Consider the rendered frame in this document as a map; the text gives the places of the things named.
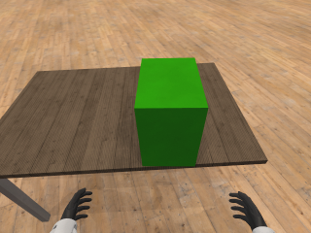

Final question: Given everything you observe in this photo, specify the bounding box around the table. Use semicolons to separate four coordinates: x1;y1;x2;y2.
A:
0;62;268;222

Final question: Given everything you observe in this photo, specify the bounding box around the left robot hand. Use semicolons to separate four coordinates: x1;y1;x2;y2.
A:
60;187;92;221

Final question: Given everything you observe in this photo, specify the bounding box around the robot left forearm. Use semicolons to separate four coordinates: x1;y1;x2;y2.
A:
50;218;78;233

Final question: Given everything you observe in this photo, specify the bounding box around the carton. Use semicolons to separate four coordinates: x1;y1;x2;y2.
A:
134;57;209;167

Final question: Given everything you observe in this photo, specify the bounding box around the right robot hand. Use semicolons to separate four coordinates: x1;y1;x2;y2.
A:
228;191;267;231

